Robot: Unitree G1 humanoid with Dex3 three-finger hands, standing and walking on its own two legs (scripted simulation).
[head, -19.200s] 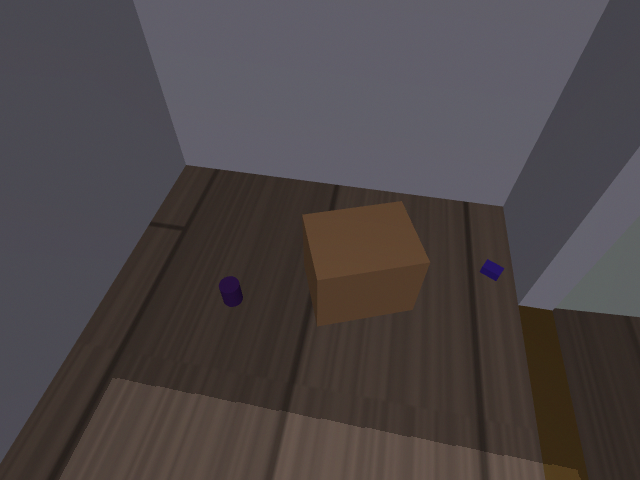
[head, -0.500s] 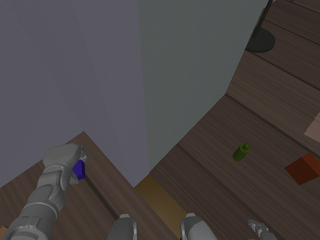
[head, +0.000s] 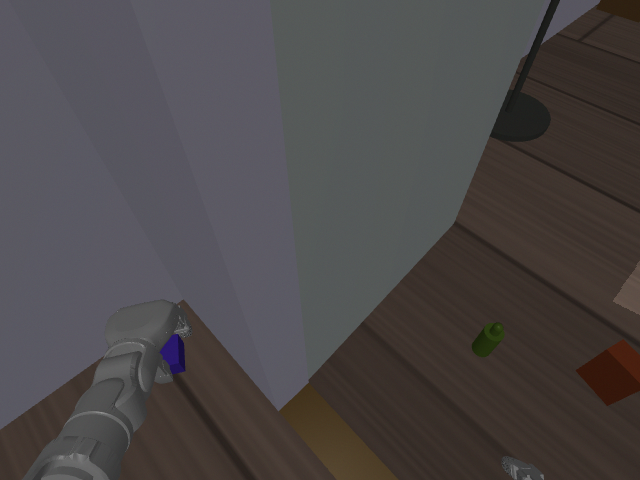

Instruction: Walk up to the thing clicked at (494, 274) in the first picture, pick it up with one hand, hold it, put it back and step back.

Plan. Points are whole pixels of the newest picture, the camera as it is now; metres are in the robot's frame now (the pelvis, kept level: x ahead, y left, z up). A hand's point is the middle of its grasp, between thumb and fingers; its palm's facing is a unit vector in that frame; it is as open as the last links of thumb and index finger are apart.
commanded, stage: hold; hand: left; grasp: from above
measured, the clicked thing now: (158, 357) +0.33 +0.24 -0.11
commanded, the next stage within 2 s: crouch in 1.80 s
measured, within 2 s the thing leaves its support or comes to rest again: neither
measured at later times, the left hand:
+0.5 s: hand (153, 341) +0.32 +0.22 -0.03, palm faces -0.44 -0.08 -0.89, open 7.4 cm
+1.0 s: hand (152, 348) +0.30 +0.21 -0.01, palm faces -0.44 -0.08 -0.89, open 7.4 cm
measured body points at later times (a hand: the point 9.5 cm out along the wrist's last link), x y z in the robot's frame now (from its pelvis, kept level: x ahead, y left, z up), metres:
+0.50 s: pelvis +0.01 +0.00 +0.02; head +0.03 -0.02 +0.47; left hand +0.34 +0.22 +0.02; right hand +0.14 -0.26 -0.10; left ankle +0.02 +0.12 -0.71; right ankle +0.01 -0.14 -0.71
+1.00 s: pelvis +0.00 -0.01 +0.02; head +0.01 -0.03 +0.47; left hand +0.32 +0.21 +0.04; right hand +0.15 -0.26 -0.09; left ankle +0.02 +0.12 -0.71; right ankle +0.01 -0.14 -0.71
